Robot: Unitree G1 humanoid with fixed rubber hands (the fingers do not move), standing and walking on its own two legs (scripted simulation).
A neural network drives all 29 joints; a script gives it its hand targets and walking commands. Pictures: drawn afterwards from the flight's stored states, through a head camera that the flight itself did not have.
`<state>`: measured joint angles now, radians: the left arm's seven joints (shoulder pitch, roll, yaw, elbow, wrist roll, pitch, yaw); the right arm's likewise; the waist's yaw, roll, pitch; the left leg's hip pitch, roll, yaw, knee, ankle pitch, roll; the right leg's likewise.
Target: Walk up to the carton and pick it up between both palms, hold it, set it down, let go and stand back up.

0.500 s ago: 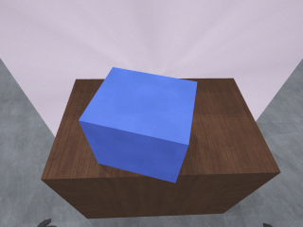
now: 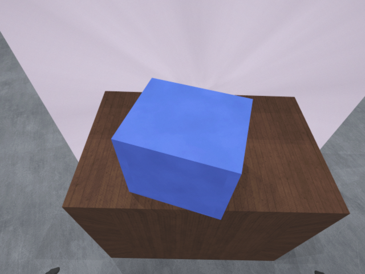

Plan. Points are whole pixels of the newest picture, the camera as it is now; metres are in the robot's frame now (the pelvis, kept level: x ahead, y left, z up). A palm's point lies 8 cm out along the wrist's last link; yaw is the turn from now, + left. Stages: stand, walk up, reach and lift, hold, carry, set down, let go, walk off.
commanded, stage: walk up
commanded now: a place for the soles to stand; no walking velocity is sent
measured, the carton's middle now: (186, 148) +0.43 +0.00 -0.02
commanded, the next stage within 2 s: reach and lift in 0.18 s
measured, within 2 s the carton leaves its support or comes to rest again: neither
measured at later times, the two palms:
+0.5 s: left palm (72, 243) +0.20 +0.27 -0.09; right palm out of the picture +0.14 -0.31 -0.07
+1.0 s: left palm (59, 248) +0.19 +0.29 -0.07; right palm out of the picture +0.14 -0.25 -0.06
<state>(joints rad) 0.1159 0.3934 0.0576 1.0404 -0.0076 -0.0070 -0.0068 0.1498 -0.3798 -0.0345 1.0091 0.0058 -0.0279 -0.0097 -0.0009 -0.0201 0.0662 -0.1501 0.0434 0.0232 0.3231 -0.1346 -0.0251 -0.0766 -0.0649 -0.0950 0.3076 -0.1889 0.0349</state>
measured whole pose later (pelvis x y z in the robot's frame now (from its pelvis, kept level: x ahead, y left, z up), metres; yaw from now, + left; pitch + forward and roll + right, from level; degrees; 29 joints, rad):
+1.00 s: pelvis +0.00 +0.01 -0.01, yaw -5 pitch -6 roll +0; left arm 0.15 0.38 0.09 0.49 -0.04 0.19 -0.08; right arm 0.21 -0.19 -0.10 0.58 -0.01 -0.15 -0.05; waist 0.02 -0.04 0.15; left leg -0.09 0.07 0.10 0.43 -0.22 -0.02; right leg -0.05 -0.04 0.01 0.40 -0.24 0.04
